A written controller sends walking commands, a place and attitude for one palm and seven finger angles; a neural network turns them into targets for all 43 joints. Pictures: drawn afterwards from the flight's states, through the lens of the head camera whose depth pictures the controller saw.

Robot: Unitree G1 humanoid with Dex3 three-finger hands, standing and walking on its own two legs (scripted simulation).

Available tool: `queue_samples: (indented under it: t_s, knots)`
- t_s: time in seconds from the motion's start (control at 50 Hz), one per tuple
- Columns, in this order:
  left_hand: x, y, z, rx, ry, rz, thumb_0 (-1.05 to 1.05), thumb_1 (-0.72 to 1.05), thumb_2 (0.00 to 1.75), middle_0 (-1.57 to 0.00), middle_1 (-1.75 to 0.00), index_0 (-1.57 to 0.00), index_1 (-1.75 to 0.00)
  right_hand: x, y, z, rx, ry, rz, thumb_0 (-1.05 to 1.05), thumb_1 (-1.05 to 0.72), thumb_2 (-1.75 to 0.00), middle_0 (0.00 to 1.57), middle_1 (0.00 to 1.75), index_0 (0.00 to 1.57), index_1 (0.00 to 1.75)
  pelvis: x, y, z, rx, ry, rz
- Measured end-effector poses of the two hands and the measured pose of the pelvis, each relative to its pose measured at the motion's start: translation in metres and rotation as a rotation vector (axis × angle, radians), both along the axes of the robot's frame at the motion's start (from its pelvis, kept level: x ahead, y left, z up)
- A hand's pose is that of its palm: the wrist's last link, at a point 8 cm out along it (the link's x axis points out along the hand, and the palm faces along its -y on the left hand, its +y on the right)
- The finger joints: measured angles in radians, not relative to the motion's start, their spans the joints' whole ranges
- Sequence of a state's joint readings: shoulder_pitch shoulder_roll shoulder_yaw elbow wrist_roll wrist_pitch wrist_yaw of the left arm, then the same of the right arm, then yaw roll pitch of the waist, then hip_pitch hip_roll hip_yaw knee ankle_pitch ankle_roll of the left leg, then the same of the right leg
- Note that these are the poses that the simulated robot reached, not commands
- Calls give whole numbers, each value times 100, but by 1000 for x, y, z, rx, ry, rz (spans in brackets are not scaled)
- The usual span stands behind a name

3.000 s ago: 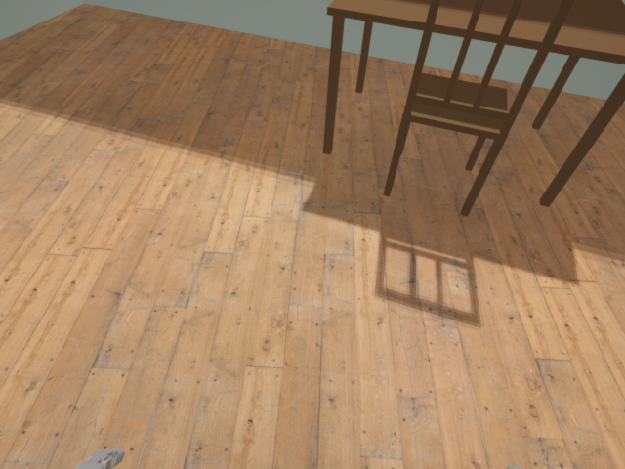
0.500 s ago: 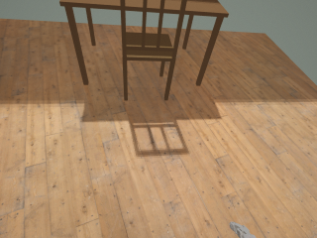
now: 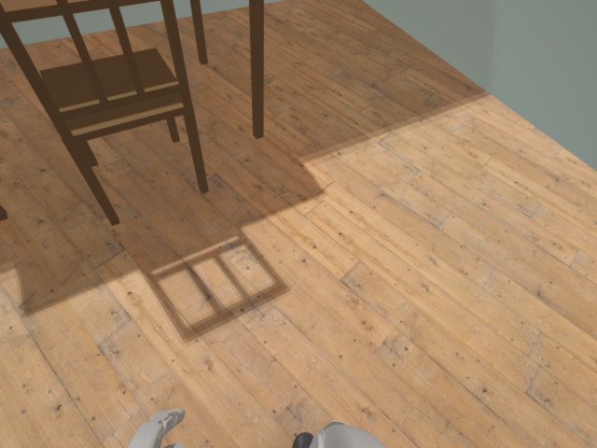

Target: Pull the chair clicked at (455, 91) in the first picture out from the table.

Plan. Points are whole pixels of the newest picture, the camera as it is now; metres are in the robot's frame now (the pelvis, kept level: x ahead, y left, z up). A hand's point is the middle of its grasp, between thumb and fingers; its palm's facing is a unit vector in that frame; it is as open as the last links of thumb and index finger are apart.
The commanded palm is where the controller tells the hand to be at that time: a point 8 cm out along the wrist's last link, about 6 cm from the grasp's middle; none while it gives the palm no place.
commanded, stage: walk to a spot facing it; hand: left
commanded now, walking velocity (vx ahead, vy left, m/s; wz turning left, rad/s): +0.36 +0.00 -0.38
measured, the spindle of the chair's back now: (76, 35) +1.01 +0.56 -0.03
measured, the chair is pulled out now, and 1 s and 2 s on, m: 0.00 0.00 0.00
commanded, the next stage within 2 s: turn to face it in 1.00 s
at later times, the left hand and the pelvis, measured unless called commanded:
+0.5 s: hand (145, 384) +0.23 +0.24 -0.18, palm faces -0.07 -0.98 -0.18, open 7.3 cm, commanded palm none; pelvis +0.24 +0.05 +0.00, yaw -11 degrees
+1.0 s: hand (260, 191) +0.64 +0.08 -0.16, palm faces -0.45 -0.86 -0.24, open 7.4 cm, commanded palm none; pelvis +0.43 -0.04 -0.01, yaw -27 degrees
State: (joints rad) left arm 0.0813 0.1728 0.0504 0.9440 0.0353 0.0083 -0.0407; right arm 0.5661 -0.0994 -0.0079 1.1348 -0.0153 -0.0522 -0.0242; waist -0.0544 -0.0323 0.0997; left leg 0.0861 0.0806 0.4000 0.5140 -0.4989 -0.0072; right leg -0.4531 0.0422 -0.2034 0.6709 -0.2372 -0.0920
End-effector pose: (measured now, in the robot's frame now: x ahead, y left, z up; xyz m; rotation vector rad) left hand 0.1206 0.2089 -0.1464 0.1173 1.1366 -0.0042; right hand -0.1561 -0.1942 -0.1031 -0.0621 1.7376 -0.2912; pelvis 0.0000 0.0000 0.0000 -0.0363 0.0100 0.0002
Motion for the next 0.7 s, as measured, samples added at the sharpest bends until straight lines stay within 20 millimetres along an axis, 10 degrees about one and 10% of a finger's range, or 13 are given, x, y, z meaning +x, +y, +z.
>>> queue_samples:
  t_s: [0.08,0.3,0.46,0.54,0.7]
  knots:
    - [35,-6,-3,13,-30,6,0,91,89,-20,-30,-20,-30,55,-6,-17,14,-40,-36,1,-90,-90,20,30,20,30,40,-7,-6,16,-17,-39]
    - [64,50,29,161,138,7,-1,93,89,-20,-30,-20,-30,330,-40,-11,-65,-559,66,2,-95,-90,20,30,20,30,137,12,16,22,0,-118]
    - [96,75,3,119,274,52,0,91,89,-20,-30,-20,-30,466,-14,-10,-82,-651,173,1,-92,-90,20,30,20,30,225,43,0,18,5,-159]
    - [136,82,0,106,326,-2,0,91,89,-20,-30,-20,-30,489,2,-4,-95,-679,123,1,-91,-90,20,30,20,30,260,52,4,26,-18,-222]
    - [283,63,19,89,169,-126,0,91,89,-20,-30,-19,-30,452,0,3,-150,-510,-78,-2,-95,-90,21,30,21,30,320,49,22,25,-18,-303]
